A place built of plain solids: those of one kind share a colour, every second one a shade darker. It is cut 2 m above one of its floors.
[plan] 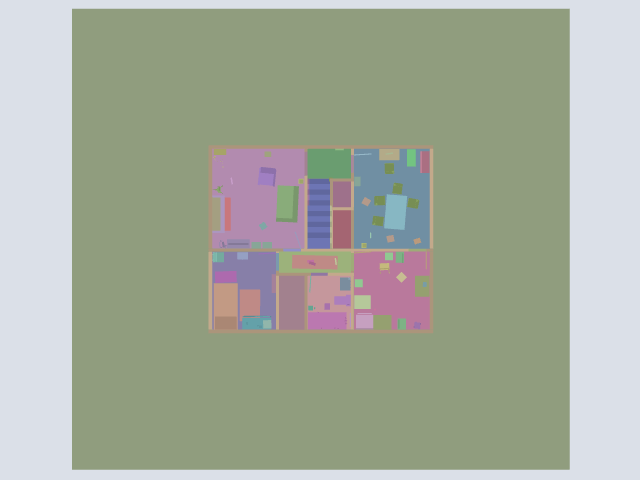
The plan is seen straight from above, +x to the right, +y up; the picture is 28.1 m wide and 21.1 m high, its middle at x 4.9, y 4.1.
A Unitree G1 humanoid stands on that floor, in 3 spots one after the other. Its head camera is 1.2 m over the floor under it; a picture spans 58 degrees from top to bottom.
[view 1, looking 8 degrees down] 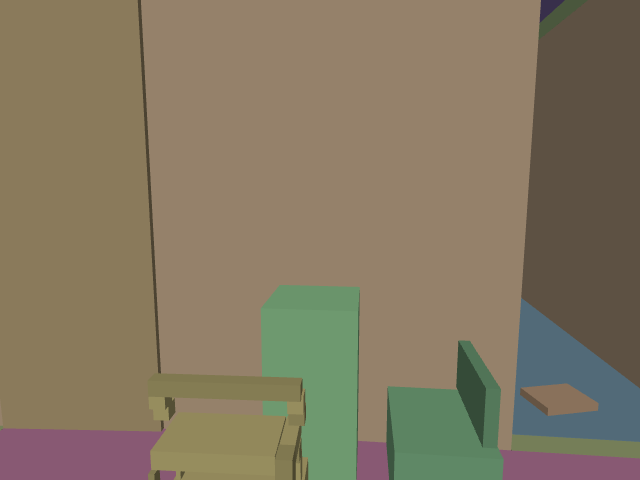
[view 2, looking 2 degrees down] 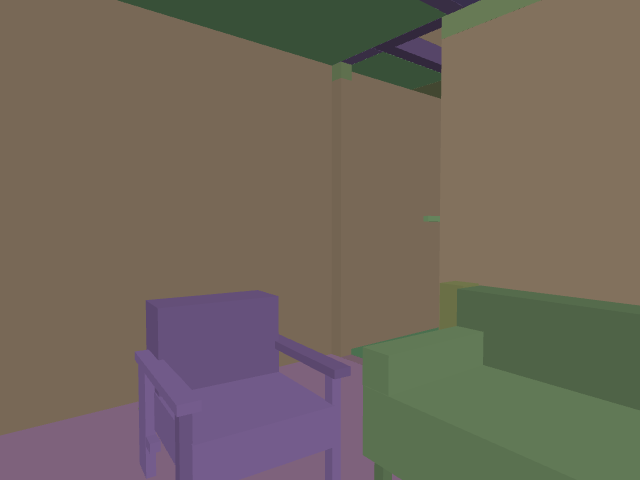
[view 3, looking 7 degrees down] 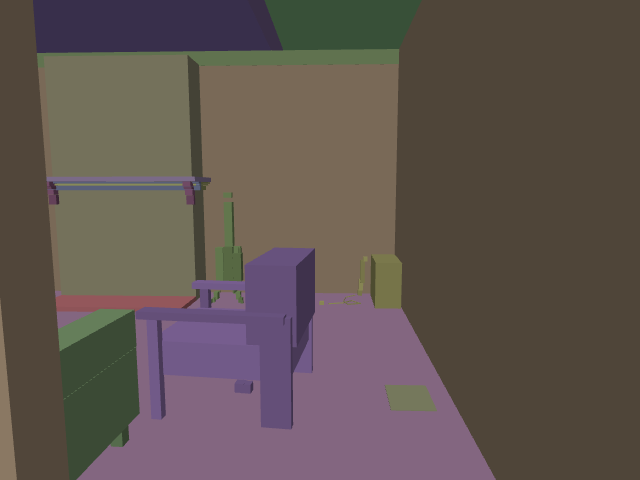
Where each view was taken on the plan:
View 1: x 8.12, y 1.73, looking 96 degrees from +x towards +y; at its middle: wall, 1.90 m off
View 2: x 1.62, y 5.08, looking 51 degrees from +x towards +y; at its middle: wall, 3.91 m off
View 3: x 4.98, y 7.44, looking -178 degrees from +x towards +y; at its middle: wall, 4.86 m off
